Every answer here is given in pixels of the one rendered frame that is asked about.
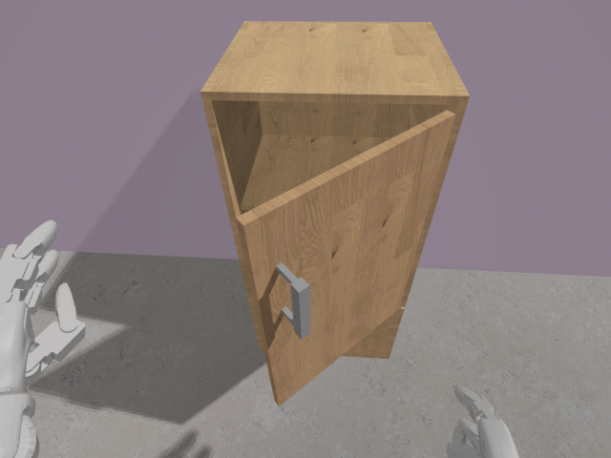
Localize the left robot hand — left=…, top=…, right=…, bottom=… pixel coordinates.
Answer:
left=0, top=220, right=85, bottom=393

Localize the cupboard door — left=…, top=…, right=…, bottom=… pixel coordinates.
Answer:
left=236, top=110, right=456, bottom=406

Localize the handle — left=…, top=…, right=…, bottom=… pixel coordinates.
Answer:
left=276, top=263, right=311, bottom=340

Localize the right robot hand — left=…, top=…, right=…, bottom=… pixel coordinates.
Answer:
left=447, top=385, right=519, bottom=458

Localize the robot left forearm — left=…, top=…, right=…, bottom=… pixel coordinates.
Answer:
left=0, top=391, right=39, bottom=458

